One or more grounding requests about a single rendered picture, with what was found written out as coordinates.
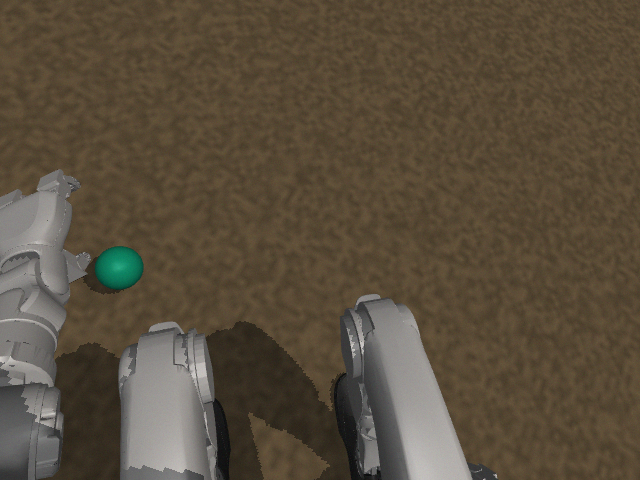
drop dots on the right robot hand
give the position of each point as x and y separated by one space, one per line
481 472

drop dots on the right robot foot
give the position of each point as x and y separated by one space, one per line
347 429

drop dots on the ball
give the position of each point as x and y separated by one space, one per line
119 267

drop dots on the left robot foot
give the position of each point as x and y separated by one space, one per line
223 442

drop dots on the left robot arm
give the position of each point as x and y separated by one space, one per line
34 289

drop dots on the left robot hand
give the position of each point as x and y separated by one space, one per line
43 218

